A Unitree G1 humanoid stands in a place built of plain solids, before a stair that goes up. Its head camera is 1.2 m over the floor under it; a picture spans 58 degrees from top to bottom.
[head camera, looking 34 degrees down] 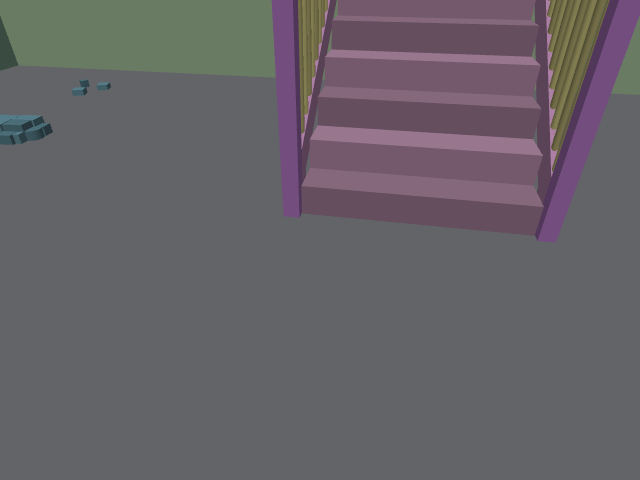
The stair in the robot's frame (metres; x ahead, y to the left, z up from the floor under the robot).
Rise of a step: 0.17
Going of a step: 0.23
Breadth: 1.20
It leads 11 degrees to the right of straight ahead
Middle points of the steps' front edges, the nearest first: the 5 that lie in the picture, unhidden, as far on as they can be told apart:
1.93 -0.49 0.17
2.15 -0.53 0.33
2.38 -0.58 0.50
2.61 -0.62 0.67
2.83 -0.66 0.84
